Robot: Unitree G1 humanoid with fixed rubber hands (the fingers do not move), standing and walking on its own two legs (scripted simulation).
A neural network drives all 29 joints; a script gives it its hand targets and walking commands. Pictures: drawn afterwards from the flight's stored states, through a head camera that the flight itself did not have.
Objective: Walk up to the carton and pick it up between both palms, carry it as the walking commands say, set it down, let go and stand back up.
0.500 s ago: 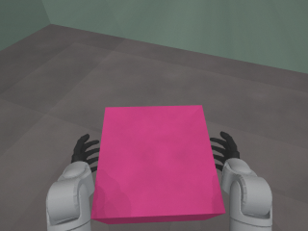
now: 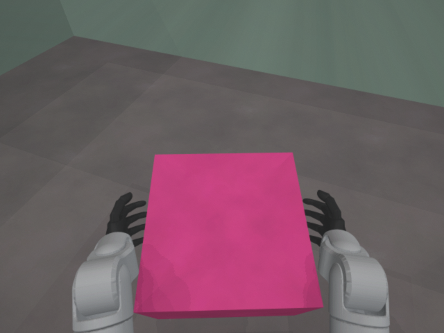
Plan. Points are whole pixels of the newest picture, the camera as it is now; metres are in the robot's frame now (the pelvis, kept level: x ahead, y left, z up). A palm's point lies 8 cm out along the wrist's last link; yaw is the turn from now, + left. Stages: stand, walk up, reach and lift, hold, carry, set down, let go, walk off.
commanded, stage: carry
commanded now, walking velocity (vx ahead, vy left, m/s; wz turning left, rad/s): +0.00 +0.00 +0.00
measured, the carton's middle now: (225, 235) +0.30 +0.00 +0.00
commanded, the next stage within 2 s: none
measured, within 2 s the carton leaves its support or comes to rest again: neither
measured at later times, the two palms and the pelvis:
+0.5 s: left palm (107, 246) +0.25 +0.18 +0.08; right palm (321, 240) +0.25 -0.15 +0.08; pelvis +0.00 +0.01 +0.00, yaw +1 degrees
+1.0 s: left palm (80, 249) +0.24 +0.22 +0.09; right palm (302, 243) +0.24 -0.12 +0.09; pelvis -0.01 +0.05 +0.00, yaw +0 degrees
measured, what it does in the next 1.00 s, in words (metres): lifts its left foot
